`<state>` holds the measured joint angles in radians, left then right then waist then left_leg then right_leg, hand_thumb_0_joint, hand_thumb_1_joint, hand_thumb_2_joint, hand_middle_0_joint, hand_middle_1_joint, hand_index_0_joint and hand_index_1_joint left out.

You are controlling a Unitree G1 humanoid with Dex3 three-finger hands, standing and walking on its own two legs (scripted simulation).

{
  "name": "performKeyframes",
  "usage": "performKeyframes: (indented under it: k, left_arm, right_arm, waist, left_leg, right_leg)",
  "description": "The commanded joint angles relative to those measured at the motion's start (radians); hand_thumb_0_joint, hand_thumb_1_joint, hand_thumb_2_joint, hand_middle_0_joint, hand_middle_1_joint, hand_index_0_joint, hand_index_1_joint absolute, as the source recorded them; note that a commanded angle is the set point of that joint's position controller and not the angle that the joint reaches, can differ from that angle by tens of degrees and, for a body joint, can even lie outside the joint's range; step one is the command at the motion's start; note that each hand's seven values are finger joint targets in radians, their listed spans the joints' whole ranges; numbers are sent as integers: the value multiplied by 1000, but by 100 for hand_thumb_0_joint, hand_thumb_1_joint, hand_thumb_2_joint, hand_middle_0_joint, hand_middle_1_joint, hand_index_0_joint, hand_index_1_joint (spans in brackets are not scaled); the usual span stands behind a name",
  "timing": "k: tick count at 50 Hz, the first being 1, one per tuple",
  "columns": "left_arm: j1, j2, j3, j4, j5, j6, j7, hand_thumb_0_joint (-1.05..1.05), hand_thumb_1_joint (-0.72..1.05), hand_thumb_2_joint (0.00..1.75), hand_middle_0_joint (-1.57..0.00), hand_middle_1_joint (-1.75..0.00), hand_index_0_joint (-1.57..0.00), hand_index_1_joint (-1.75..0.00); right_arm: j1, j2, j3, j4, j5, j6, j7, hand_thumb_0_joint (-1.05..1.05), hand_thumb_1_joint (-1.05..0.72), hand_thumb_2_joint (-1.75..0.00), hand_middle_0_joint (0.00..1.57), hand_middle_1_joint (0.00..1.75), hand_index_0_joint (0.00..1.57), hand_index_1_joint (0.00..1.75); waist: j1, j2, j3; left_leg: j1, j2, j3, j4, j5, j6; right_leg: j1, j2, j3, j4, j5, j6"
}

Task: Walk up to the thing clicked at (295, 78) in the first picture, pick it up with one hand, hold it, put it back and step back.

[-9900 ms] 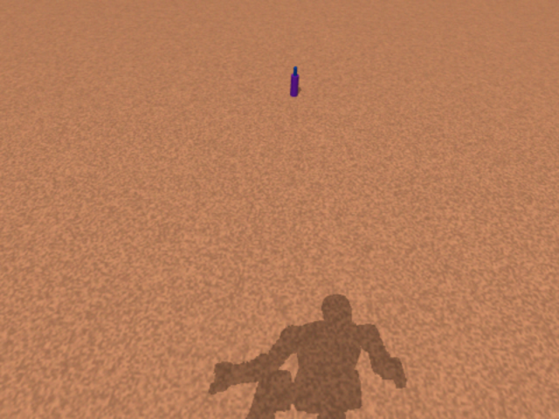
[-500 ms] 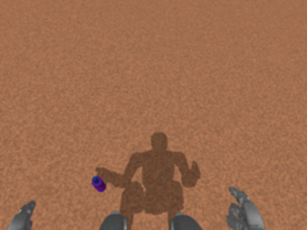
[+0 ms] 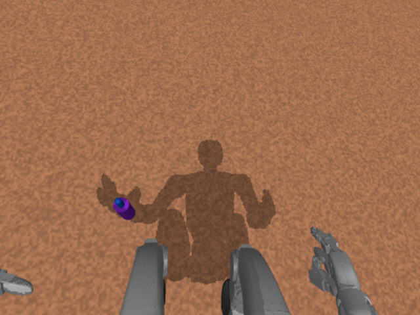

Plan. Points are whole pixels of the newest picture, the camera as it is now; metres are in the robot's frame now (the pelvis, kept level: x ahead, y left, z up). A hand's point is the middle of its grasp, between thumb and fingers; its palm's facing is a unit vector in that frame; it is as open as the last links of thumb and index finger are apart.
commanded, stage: go down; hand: left
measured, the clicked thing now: (123, 207) +0.40 +0.26 -0.50
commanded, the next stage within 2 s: approach in 1.82 s
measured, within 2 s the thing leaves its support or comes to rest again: neither
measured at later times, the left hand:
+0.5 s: hand (8, 226) +0.28 +0.41 -0.14, palm faces +0.24 -0.96 -0.16, open 17.6 cm
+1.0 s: hand (8, 219) +0.30 +0.43 -0.17, palm faces +0.25 -0.96 -0.13, open 17.5 cm
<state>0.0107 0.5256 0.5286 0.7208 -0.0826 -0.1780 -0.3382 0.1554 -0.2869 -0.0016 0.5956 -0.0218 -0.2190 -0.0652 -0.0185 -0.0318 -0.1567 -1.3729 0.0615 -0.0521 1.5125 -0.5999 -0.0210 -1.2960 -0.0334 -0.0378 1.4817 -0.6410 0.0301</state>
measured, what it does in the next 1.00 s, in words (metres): lowers itself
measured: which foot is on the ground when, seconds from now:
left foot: down 0.00-1.00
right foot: down 0.00-1.00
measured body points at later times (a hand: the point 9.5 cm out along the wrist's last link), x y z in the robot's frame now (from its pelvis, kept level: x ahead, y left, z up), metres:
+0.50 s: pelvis -0.04 +0.00 -0.11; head +0.16 +0.05 +0.29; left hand +0.26 +0.46 -0.13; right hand +0.14 -0.27 -0.22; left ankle +0.05 +0.13 -0.57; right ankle +0.03 -0.14 -0.57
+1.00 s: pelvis -0.05 +0.00 -0.17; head +0.15 +0.06 +0.22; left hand +0.28 +0.48 -0.16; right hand +0.12 -0.28 -0.27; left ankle +0.05 +0.13 -0.57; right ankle +0.03 -0.14 -0.57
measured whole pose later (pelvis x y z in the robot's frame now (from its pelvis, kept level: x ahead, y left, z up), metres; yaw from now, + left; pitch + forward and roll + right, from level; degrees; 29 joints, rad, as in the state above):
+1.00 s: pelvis -0.05 +0.00 -0.17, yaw -5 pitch +32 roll -7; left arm -0.43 0.89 0.88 1.05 -0.18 -0.32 -0.69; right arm 0.08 -0.35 0.09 0.67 -0.06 -0.20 -0.08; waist -0.03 -0.04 -0.11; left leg -2.01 0.06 -0.15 2.10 -0.65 -0.03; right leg -1.91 0.00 -0.07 2.05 -0.69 0.03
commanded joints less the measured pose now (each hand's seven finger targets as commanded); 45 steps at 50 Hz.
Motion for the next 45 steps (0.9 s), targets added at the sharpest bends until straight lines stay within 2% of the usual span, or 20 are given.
performKeyframes:
  k: [1,4,6,9,10,11,12,14,16,18,21,23,25,30,33,34,39,42,44,45]
  left_arm:
    - [-63,344,172,-66,-55,-117,-69,0,-57,3,-5,-4,-6,-4]
    - [-104,396,216,-33,-71,-138,-112,0,-61,3,-5,-5,-6,-4]
    - [-145,422,239,-44,-82,-156,-139,0,-61,4,-4,-6,-5,-5]
    - [-220,468,274,-15,-99,-174,-170,0,-61,6,-4,-7,-5,-6]
    - [-217,468,278,14,-100,-177,-179,0,-61,5,-4,-7,-5,-6]
    - [-263,501,295,6,-104,-188,-189,0,-61,6,-3,-8,-5,-6]
    - [-296,519,297,7,-104,-197,-197,0,-61,7,-3,-8,-5,-7]
    - [-325,515,295,48,-107,-204,-222,0,-61,7,-3,-8,-5,-7]
    - [-366,566,319,52,-109,-211,-242,0,-60,8,-3,-8,-5,-7]
    - [-381,587,330,78,-112,-211,-257,0,-61,8,-3,-9,-5,-8]
    - [-415,620,347,100,-118,-212,-275,0,-61,7,-4,-9,-6,-8]
    - [-413,656,370,127,-121,-207,-279,0,-61,8,-4,-9,-6,-8]
    - [-434,676,372,114,-121,-208,-288,0,-61,8,-4,-10,-6,-9]
    - [-444,716,402,131,-133,-201,-309,0,-61,8,-4,-11,-6,-10]
    - [-474,727,407,147,-133,-199,-318,0,-61,8,-4,-11,-6,-10]
    - [-493,752,415,117,-136,-204,-320,0,-61,9,-4,-11,-6,-10]
    - [-527,780,419,124,-139,-203,-334,0,-61,10,-4,-11,-5,-10]
    - [-531,775,419,148,-134,-199,-343,0,-60,11,-3,-11,-5,-10]
    - [-557,789,418,135,-131,-198,-344,0,-59,11,-3,-12,-5,-10]
    - [-552,791,428,139,-134,-198,-346,0,-60,11,-3,-12,-5,-10]
  right_arm:
    - [33,-192,-73,-77,7,-33,-17,0,-90,-90,20,30,20,30]
    - [26,-209,-74,-58,4,-24,-18,0,-90,-90,20,30,20,30]
    - [23,-214,-70,-48,3,-22,-18,0,-90,-90,20,30,20,30]
    - [26,-216,-59,-27,-2,-18,-24,0,-89,-90,20,30,20,30]
    - [20,-213,-55,-27,-4,-17,-24,0,-89,-90,20,30,20,30]
    - [20,-217,-53,-24,-3,-17,-23,0,-89,-90,20,30,20,30]
    - [12,-218,-51,-26,-3,-16,-25,0,-89,-90,20,30,20,30]
    - [11,-228,-49,-20,-8,-15,-28,0,-89,-90,20,30,20,30]
    - [18,-231,-38,-13,-11,-14,-30,0,-88,-90,20,30,20,30]
    - [20,-235,-30,-9,-14,-13,-31,0,-89,-90,20,30,20,30]
    - [17,-241,-22,-9,-16,-10,-33,0,-88,-90,20,30,20,30]
    - [14,-242,-16,-10,-16,-9,-32,0,-88,-90,20,30,20,30]
    - [14,-249,-15,-11,-16,-6,-33,0,-88,-90,20,30,20,30]
    - [20,-256,-1,-1,-16,-6,-34,0,-89,-90,20,30,20,30]
    - [23,-261,3,9,-21,-5,-35,0,-89,-90,20,30,20,30]
    - [20,-264,0,7,-18,-6,-35,0,-89,-90,20,30,20,30]
    - [14,-268,5,9,-26,-9,-37,0,-88,-90,20,30,20,30]
    - [20,-284,2,19,-27,-12,-37,0,-88,-90,20,30,20,30]
    - [20,-287,1,17,-26,-12,-36,0,-88,-90,20,30,20,30]
    - [15,-287,4,19,-24,-11,-37,0,-88,-90,20,30,20,30]
  waist:
    - [49,173,-473]
    - [66,201,-490]
    - [65,207,-527]
    - [50,196,-520]
    - [47,182,-513]
    - [48,173,-512]
    - [47,189,-502]
    - [33,201,-499]
    - [40,219,-512]
    - [43,207,-528]
    - [44,204,-507]
    - [58,191,-515]
    - [54,211,-526]
    - [57,215,-564]
    - [42,211,-533]
    - [53,219,-539]
    - [45,214,-545]
    - [43,257,-537]
    - [40,256,-522]
    - [49,263,-519]
  left_leg:
    - [316,-24,-12,-123,309,26]
    - [294,-20,-33,-101,274,23]
    - [283,-18,-44,-71,281,22]
    - [218,-22,-34,-7,281,28]
    - [180,-24,-35,4,242,30]
    - [161,-21,-37,13,212,32]
    - [143,-20,-41,15,160,31]
    - [122,-18,-47,34,130,29]
    - [110,-18,-47,63,132,28]
    - [84,-19,-37,94,139,31]
    - [19,-18,-35,111,56,31]
    - [-29,-20,-26,137,44,32]
    - [-41,-18,-25,147,38,31]
    - [-47,-18,-24,202,121,34]
    - [-88,-16,-22,231,104,34]
    - [-97,-15,-22,227,77,35]
    - [-153,-16,-5,273,58,37]
    - [-115,-9,-29,266,52,32]
    - [-130,-5,-44,259,4,31]
    - [-126,-6,-46,259,8,31]
  right_leg:
    - [45,30,0,-72,253,-57]
    - [-33,33,-14,-18,216,-62]
    - [-68,35,-19,21,219,-63]
    - [-105,35,-14,48,223,-61]
    - [-116,36,-16,57,194,-61]
    - [-131,39,-16,64,174,-60]
    - [-160,38,-14,76,136,-61]
    - [-203,39,-19,103,118,-61]
    - [-230,39,-20,128,118,-62]
    - [-226,41,-18,138,121,-61]
    - [-250,43,-17,158,67,-61]
    - [-239,43,-11,169,52,-59]
    - [-259,45,-17,192,50,-61]
    - [-280,50,-36,243,106,-64]
    - [-305,52,-41,266,96,-63]
    - [-314,55,-40,268,77,-64]
    - [-306,53,-26,277,57,-59]
    - [-372,58,-53,329,69,-65]
    - [-404,58,-64,342,40,-64]
    - [-414,59,-65,350,48,-65]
